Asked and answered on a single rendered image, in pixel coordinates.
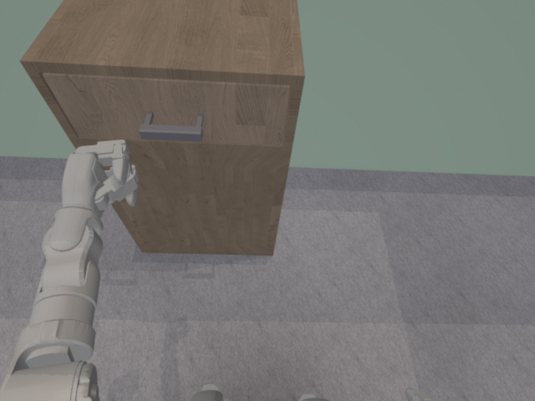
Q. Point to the handle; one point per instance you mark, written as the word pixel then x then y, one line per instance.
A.
pixel 150 131

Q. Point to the drawer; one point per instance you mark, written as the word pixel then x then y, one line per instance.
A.
pixel 115 107

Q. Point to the robot left upper arm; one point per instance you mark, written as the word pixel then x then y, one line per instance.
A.
pixel 74 381

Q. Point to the cabinet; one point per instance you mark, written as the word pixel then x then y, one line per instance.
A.
pixel 193 197

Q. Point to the left robot hand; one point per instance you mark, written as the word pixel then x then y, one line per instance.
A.
pixel 84 175

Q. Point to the left robot forearm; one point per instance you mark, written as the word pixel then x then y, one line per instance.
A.
pixel 60 327

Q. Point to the robot left shin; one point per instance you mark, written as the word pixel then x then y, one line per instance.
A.
pixel 209 387

